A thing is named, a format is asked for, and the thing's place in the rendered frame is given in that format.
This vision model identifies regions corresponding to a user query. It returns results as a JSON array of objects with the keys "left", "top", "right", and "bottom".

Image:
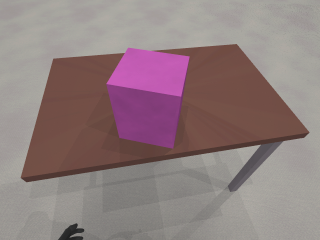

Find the table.
[{"left": 21, "top": 44, "right": 310, "bottom": 192}]

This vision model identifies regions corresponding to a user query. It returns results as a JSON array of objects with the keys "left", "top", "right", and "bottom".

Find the carton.
[{"left": 106, "top": 47, "right": 190, "bottom": 149}]

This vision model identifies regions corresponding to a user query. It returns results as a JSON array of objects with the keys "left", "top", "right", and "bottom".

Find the robot left hand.
[{"left": 58, "top": 223, "right": 84, "bottom": 240}]

